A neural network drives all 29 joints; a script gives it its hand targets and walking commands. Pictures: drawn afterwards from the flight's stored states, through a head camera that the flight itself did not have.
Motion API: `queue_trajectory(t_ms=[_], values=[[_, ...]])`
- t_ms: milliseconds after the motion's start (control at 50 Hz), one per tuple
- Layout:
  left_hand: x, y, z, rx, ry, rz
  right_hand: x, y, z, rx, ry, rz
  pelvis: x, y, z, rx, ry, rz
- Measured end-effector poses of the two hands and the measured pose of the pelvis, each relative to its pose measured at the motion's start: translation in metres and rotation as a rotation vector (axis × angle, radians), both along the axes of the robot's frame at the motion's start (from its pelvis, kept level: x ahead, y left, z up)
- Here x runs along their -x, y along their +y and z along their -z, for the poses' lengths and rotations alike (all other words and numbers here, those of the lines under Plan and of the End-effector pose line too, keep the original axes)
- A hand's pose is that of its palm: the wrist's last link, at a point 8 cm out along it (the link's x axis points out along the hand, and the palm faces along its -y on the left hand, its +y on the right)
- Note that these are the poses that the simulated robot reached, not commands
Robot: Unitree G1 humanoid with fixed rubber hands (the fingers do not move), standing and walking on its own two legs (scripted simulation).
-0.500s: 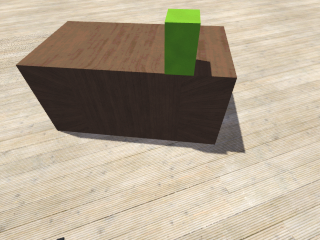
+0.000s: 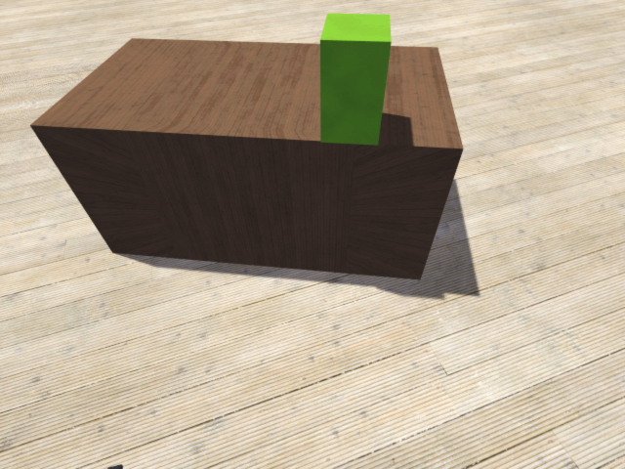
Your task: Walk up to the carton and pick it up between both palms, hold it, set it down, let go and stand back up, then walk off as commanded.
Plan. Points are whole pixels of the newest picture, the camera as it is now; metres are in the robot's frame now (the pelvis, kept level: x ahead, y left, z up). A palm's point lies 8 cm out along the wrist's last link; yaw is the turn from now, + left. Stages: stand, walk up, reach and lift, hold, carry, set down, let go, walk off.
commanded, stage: stand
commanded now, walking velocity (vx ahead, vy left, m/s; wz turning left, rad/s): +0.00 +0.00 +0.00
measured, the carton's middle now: (353, 81) +1.08 -0.07 -0.01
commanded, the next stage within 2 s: none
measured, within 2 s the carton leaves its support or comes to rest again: neither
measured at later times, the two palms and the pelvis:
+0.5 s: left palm out of the picture +0.10 +0.30 -0.11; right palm out of the picture +0.08 -0.30 -0.12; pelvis +0.00 +0.00 +0.00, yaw +0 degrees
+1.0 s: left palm out of the picture +0.09 +0.31 -0.11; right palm out of the picture +0.07 -0.30 -0.12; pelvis +0.00 +0.00 +0.00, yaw +0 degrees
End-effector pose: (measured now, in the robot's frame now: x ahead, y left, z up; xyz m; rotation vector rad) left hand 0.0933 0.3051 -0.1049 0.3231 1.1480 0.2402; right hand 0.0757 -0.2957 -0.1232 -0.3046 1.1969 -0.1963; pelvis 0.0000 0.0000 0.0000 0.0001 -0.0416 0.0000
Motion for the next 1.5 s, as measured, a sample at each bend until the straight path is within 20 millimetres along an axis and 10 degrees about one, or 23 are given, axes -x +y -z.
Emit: queue_trajectory(t_ms=[1500], values=[[-0.001,-0.004,0.001,-0.001,0.002,-0.001,-0.008,-0.006,-0.002,0.014,-0.004,-0.01,-0.004,-0.003,0.0,0.004,0.002,-0.007]])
